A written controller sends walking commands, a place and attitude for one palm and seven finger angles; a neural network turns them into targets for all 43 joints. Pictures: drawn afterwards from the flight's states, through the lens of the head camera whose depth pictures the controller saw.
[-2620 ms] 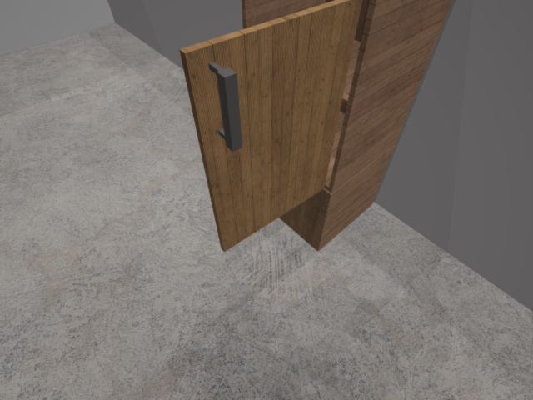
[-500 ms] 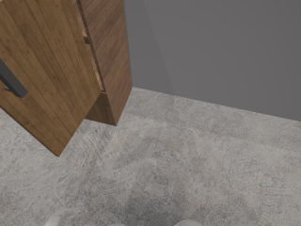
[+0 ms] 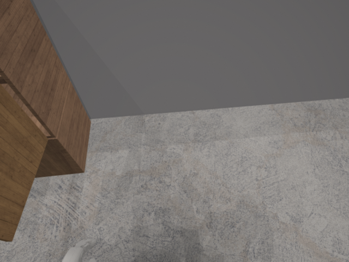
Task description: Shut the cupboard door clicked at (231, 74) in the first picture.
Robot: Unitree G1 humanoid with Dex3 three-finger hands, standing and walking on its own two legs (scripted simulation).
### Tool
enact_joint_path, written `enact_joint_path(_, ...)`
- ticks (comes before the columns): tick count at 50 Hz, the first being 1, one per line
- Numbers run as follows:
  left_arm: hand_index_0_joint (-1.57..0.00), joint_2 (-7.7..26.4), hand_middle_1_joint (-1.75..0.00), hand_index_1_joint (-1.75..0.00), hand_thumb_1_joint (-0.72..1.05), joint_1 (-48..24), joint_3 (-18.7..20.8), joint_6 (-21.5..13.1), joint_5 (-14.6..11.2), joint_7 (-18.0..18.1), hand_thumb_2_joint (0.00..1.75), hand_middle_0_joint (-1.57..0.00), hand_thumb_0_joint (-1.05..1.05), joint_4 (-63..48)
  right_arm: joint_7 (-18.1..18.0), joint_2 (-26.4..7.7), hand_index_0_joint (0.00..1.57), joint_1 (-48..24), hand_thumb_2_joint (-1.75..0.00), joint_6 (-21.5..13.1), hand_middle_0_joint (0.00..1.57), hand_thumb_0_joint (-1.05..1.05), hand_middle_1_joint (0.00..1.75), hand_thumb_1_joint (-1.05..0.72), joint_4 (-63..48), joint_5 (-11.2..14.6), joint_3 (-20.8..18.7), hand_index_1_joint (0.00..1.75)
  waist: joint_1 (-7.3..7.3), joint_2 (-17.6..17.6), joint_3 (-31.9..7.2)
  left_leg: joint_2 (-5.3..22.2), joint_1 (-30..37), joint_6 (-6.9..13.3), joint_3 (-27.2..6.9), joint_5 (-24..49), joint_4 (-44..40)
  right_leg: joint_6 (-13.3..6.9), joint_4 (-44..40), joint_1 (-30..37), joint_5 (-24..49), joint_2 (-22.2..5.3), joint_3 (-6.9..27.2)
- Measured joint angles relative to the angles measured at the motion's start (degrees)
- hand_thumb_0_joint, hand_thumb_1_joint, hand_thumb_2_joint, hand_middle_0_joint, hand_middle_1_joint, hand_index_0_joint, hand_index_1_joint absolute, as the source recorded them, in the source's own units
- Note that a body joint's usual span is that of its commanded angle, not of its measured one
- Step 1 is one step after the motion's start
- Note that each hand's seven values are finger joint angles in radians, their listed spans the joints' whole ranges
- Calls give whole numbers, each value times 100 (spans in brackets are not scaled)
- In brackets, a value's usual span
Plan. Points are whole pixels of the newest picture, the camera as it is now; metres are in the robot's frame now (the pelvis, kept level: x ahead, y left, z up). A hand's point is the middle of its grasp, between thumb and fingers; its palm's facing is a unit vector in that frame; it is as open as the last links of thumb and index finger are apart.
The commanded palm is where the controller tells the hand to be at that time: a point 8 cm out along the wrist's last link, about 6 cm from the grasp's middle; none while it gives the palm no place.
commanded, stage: walk to a spot facing it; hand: left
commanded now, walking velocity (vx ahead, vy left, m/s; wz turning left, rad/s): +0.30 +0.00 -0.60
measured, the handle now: out of the picture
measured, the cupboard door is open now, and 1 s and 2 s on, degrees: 86 86 86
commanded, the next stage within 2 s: turn to face it in 1.22 s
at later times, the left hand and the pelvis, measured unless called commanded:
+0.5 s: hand (124, 204) +0.28 +0.16 -0.16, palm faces -0.30 -0.94 -0.16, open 7.4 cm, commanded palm none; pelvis +0.13 +0.00 +0.01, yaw -18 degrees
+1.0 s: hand (167, 150) +0.48 +0.04 -0.19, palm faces -0.46 -0.87 -0.19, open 7.2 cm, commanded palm none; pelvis +0.34 -0.10 -0.01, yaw -29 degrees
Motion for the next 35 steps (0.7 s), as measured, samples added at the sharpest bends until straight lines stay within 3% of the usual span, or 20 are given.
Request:
enact_joint_path(1, -20, 41, -30, -30, 91, 69, -12, -70, 13, -8, 89, -20, 1, -29, 25, 0, 21, 71, -90, 14, 20, 1, 30, -90, -10, 30, -14, 30, -9, -58, -94, 1, -99, 2, 81, -220, 279, -123, -558, 232, 126, -49, 86)
enact_joint_path(2, -20, 55, -30, -30, 91, 97, 0, -156, 16, 25, 89, -20, 0, -18, 47, -19, 21, 42, -90, 62, 20, 1, 30, -90, 23, 57, -35, 30, 15, -86, -104, -27, -267, -25, 22, -703, 796, -184, -659, 194, 765, -53, 181)
enact_joint_path(3, -20, 22, -30, -30, 91, 104, 4, -217, 5, 73, 89, -20, 0, 30, 64, -65, 21, -51, -90, 132, 20, 1, 30, -90, 79, 74, -57, 30, 5, -34, -41, -84, -475, -36, -199, -1030, 1407, -210, -500, 151, 907, -6, 228)
enact_joint_path(6, -20, -94, -30, -30, 91, 274, -16, -289, 16, 188, 89, -20, 0, 168, 114, -162, 21, -306, -90, 207, 20, 1, 30, -90, 169, 87, -144, 30, -26, 54, 48, -298, -1023, -70, -580, -937, 2534, -202, -599, 348, 737, 94, 372)
enact_joint_path(9, -20, -137, -30, -30, 91, 513, -13, -348, 31, 222, 89, -20, 0, 325, 151, -136, 20, -539, -90, 138, 20, 1, 30, -91, 83, 95, -190, 30, 11, -74, 66, -450, -1233, -111, -557, -584, 2253, -154, -989, 596, 826, 92, 630)
enact_joint_path(13, -20, -113, -30, -30, 91, 784, 20, -329, 42, 174, 89, -20, 0, 549, 172, -39, 20, -754, -90, -79, 20, 1, 30, -91, -127, 112, -169, 30, 117, -317, 80, -651, -917, -83, -437, -108, 776, -74, -1029, 770, 713, 41, 1010)
enact_joint_path(15, -20, -142, -30, -30, 91, 946, 36, -265, 25, 139, 89, -20, 0, 620, 140, -83, 20, -736, -90, -263, 20, 1, 30, -91, -252, 81, -131, 30, 135, -233, -15, -612, -625, 95, -418, 202, 62, -113, -435, 588, 296, 144, 1090)
enact_joint_path(17, -20, -93, -30, -30, 91, 918, 71, -163, 22, 111, 89, -20, 1, 709, 64, -11, 20, -715, -90, -398, 20, 1, 30, -91, -268, 7, -95, 30, 133, -291, 4, -553, -601, 329, -252, 283, 359, -185, 1056, 73, -257, 134, 965)
enact_joint_path(19, -20, -21, -30, -30, 91, 779, 123, -126, 57, 76, 89, -20, 1, 744, 40, 100, 20, -551, -90, -453, 20, 0, 30, -91, -241, -22, -51, 30, 126, -382, -3, -525, -383, 373, -107, 161, 252, -193, 2297, -493, -54, 17, 721)
enact_joint_path(21, -20, 6, -30, -30, 91, 565, 151, -122, 81, 18, 89, -20, 1, 671, 15, 185, 20, -338, -90, -467, 20, 0, 30, -91, -130, -22, -17, 30, 150, -399, 4, -495, -86, 303, -10, 219, -129, -137, 2707, -916, 347, -152, 486)
enact_joint_path(25, -19, -51, -30, -30, 91, 179, 109, -157, 76, -68, 89, -20, 1, 405, 27, 245, 21, 79, -90, -418, 20, 0, 30, -91, 191, -20, 12, 30, 129, -267, -18, -386, 467, 242, 209, 328, -831, -72, 1813, -1292, 829, -376, 194)
enact_joint_path(31, -19, -50, -30, -30, 91, -332, 63, -213, 89, -73, 90, -20, 1, 203, 73, 202, 21, 630, -90, -279, 20, 1, 30, -90, 527, -44, -26, 30, -182, -126, 7, -204, 1085, -24, 558, -93, -939, -165, 91, -964, 1020, -334, -77)
enact_joint_path(33, -19, 25, -30, -30, 91, -438, 29, -341, 99, -65, 90, -20, 1, 131, 91, 203, 21, 858, -90, -229, 20, 1, 30, -90, 617, 1, -17, 30, -258, -169, -8, -87, 1001, -102, 594, -503, -243, -386, -519, -501, 958, -258, -111)
enact_joint_path(34, -19, 63, -30, -30, 91, -470, 44, -455, 88, -26, 89, -20, 0, 92, 107, 216, 21, 902, -90, -176, 20, 1, 30, -90, 676, 53, -3, 30, -233, -273, -12, -107, 719, -77, 497, -787, 639, -480, -548, -471, 1432, -301, -42)
enact_joint_path(35, -19, 19, -30, -30, 91, -503, 62, -535, 42, 43, 89, -20, 0, 94, 114, 169, 21, 807, -90, -101, 20, 1, 30, -90, 751, 84, -11, 30, -228, -211, 86, -117, 369, -37, 190, -1012, 1625, -472, -303, -480, 1454, -252, -38)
